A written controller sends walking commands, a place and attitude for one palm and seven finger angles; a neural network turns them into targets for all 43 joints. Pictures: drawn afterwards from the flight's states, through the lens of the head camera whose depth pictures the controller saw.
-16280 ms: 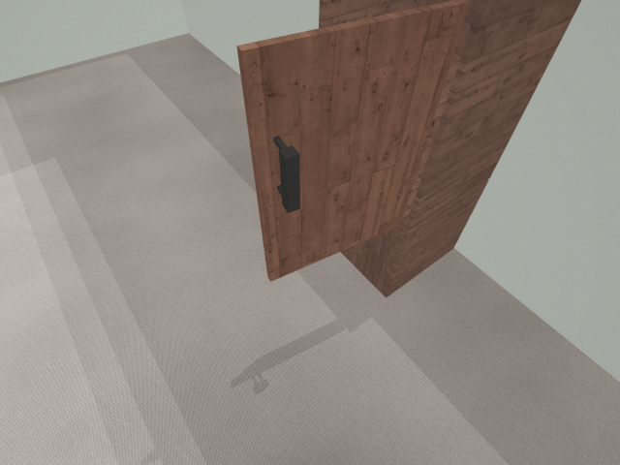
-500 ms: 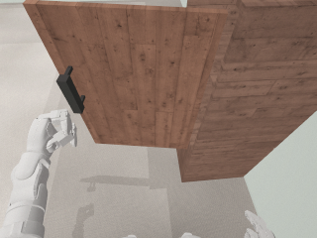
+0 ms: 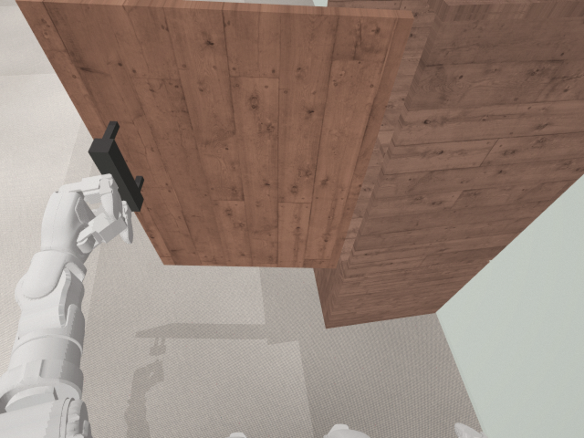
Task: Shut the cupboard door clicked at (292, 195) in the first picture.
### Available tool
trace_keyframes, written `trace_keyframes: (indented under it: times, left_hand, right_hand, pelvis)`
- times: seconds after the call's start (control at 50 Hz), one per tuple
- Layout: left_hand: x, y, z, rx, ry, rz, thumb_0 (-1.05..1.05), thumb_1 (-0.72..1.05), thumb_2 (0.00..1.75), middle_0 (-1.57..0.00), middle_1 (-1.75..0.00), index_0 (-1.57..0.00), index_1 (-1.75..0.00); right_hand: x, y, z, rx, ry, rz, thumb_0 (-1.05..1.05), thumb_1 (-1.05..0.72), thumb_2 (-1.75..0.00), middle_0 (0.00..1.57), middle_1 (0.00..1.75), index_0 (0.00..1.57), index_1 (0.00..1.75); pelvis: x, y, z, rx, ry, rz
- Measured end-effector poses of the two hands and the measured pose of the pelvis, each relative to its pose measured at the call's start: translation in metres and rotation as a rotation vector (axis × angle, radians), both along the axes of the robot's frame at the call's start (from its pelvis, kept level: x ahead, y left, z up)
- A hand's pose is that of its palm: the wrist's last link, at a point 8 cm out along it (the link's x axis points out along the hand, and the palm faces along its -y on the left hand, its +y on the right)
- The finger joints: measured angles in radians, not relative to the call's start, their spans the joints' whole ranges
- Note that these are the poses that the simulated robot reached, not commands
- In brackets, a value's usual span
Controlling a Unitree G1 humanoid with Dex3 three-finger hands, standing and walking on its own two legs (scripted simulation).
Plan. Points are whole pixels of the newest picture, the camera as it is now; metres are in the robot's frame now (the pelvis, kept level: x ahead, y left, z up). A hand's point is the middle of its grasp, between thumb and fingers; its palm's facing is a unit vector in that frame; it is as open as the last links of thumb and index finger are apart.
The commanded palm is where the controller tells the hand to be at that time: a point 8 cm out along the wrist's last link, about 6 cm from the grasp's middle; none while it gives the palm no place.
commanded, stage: bring the fist close to the handle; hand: left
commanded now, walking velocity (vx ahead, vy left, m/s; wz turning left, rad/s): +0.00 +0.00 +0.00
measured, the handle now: (123, 167) +0.49 +0.26 +0.06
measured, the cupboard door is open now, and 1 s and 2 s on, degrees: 81 72 60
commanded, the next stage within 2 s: push the door shut along its arc in 0.18 s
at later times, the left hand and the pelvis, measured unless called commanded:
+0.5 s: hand (126, 208) +0.41 +0.23 +0.07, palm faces -0.02 -1.00 -0.02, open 3.2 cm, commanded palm +0.39 +0.27 +0.07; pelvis -0.01 +0.01 +0.00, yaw +1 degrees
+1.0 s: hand (141, 179) +0.46 +0.22 +0.07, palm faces -0.16 -0.99 -0.02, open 3.6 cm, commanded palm +0.46 +0.26 +0.07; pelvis -0.01 +0.00 -0.02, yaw +1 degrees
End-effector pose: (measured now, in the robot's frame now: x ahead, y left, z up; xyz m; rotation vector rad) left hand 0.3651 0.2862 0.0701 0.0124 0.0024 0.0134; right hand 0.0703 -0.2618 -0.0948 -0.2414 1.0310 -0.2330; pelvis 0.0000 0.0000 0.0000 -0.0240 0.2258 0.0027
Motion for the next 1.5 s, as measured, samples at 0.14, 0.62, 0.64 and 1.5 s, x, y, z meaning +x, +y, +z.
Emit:
trace_keyframes:
  times: [0.14,0.62,0.64,1.5]
  left_hand:
    - [-0.004,-0.001,-0.005,-0.003,0.006,0.006,0.02,0.9,0.9,-1.3,-1.5,-1.3,-1.5]
    - [0.031,-0.001,0.0,0.003,0.03,-0.065,0.04,0.93,0.95,-1.3,-1.5,-1.3,-1.5]
    - [0.032,-0.001,0.0,0.002,0.03,-0.069,0.04,0.93,0.95,-1.3,-1.5,-1.3,-1.5]
    - [0.146,-0.05,0.006,-0.007,0.077,-0.298,0.02,0.9,0.9,-1.3,-1.5,-1.3,-1.5]
  right_hand:
    - [-0.001,0.006,0.0,-0.004,0.011,0.01,0.01,-0.9,-0.9,0.2,0.3,0.2,0.3]
    - [-0.012,0.005,-0.008,-0.019,0.08,0.017,0.0,-0.9,-0.9,0.2,0.3,0.2,0.3]
    - [-0.015,0.004,-0.008,-0.022,0.091,0.015,0.0,-0.9,-0.9,0.2,0.3,0.2,0.3]
    - [-0.092,0.002,-0.018,-0.061,0.316,-0.118,0.0,-0.9,-0.9,0.2,0.3,0.2,0.3]
  pelvis:
    - [-0.003,0.005,0.0,-0.004,-0.005,0.009]
    - [-0.006,0.006,-0.005,-0.011,0.017,0.024]
    - [-0.007,0.006,-0.005,-0.011,0.019,0.025]
    - [-0.005,0.008,-0.025,-0.037,0.157,0.004]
